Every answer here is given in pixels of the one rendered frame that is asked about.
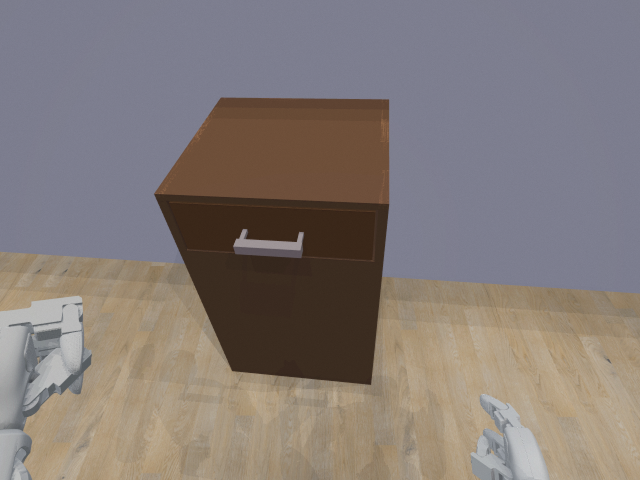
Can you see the cabinet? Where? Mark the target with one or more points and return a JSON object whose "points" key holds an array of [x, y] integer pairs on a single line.
{"points": [[308, 317]]}

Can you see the right robot hand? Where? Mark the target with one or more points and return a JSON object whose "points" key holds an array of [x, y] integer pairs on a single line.
{"points": [[518, 455]]}

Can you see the drawer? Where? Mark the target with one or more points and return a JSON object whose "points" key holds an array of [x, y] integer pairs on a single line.
{"points": [[328, 232]]}

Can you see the left robot hand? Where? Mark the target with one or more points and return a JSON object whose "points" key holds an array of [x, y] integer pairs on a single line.
{"points": [[59, 342]]}

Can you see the handle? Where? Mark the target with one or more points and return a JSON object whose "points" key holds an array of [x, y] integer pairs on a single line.
{"points": [[245, 246]]}

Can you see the robot left forearm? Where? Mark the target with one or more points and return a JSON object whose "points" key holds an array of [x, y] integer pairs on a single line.
{"points": [[15, 446]]}

